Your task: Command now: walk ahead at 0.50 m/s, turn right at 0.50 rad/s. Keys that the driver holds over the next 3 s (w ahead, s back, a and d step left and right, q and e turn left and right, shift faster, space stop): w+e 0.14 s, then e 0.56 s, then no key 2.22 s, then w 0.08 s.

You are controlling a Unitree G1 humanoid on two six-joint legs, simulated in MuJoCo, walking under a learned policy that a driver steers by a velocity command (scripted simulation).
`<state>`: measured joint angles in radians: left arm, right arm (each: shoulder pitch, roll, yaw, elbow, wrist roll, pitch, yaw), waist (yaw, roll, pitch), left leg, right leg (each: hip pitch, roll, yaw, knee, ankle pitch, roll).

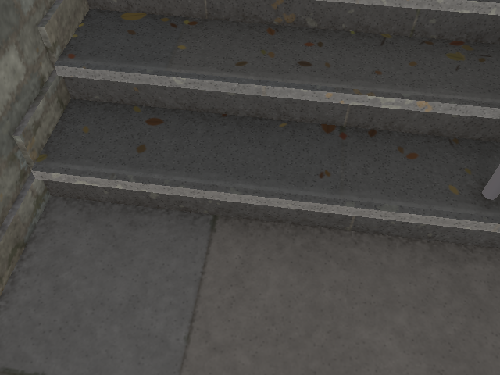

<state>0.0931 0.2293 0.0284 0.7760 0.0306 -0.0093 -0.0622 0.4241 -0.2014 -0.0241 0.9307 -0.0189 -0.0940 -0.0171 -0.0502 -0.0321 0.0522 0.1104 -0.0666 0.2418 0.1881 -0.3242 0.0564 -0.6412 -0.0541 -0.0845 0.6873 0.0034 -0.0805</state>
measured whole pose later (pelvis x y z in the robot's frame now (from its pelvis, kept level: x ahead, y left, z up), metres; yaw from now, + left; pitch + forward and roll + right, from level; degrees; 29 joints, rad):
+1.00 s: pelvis +0.33 -0.02 +0.00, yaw -31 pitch -1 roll +0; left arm 0.18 0.27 0.03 0.82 0.02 0.07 -0.01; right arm 0.25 -0.26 -0.01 0.83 -0.02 0.01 -0.02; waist -0.04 -0.01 0.05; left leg -0.30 0.02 0.09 0.45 -0.14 0.04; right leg -0.27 0.04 0.03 0.66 -0.39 -0.02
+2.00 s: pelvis +0.32 -0.03 +0.01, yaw -31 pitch -2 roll +0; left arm 0.25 0.19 0.00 1.14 0.01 -0.01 0.04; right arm 0.26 -0.17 0.01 1.14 -0.01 0.00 -0.04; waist -0.01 0.00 0.03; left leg -0.17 0.01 -0.01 0.39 -0.19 -0.01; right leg -0.13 0.05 0.03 0.38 -0.22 -0.04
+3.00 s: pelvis +0.34 -0.03 +0.01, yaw -31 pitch -1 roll +0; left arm 0.31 0.14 0.01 1.14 0.01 -0.01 0.04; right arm 0.31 -0.13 0.00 1.16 -0.01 0.00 -0.04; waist 0.00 0.01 0.02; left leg -0.18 0.01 -0.02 0.44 -0.25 0.00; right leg -0.13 0.05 0.03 0.41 -0.26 -0.04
